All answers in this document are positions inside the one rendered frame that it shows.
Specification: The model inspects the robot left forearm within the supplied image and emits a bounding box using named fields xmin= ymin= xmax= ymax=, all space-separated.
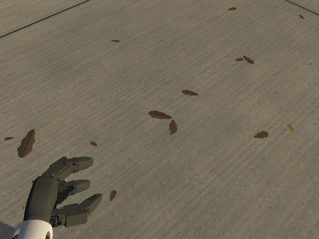
xmin=12 ymin=219 xmax=53 ymax=239

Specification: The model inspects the robot left hand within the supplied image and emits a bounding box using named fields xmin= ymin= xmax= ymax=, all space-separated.
xmin=23 ymin=156 xmax=103 ymax=228

